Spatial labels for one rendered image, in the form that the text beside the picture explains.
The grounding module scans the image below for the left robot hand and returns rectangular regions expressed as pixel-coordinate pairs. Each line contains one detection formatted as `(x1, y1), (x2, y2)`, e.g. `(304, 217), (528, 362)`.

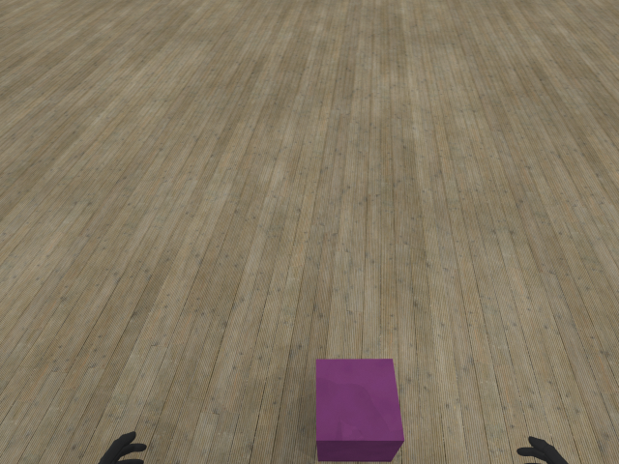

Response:
(98, 431), (147, 464)

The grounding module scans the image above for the right robot hand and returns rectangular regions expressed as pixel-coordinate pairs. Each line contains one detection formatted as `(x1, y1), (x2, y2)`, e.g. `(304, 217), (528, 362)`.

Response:
(516, 436), (569, 464)

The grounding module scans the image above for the carton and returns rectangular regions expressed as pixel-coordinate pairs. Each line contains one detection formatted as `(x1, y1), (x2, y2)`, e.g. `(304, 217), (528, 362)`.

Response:
(316, 359), (404, 462)

